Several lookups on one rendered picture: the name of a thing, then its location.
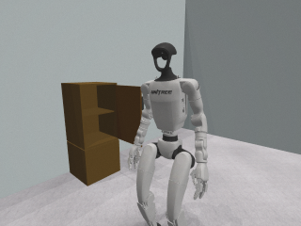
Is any robot left upper arm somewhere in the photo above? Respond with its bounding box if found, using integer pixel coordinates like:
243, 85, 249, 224
179, 78, 204, 126

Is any cupboard door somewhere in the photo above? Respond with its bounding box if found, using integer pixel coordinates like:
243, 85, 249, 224
115, 85, 142, 147

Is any robot left hand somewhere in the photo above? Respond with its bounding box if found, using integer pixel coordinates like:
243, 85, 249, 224
190, 163, 209, 200

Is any robot left shin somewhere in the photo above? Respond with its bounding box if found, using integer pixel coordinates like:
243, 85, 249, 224
167, 209, 187, 226

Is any robot right hand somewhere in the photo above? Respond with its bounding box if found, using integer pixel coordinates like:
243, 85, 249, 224
127, 144, 142, 170

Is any right robot forearm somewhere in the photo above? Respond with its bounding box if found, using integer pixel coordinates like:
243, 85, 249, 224
134, 114, 151, 146

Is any left robot forearm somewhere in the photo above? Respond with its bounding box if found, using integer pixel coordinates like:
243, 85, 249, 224
194, 114, 208, 164

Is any handle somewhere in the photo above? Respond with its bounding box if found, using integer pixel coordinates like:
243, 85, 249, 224
141, 96, 144, 110

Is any robot right upper arm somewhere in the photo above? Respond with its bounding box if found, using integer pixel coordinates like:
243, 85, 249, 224
140, 80, 153, 120

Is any robot torso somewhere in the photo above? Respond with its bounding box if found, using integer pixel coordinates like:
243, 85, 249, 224
149, 74, 188, 160

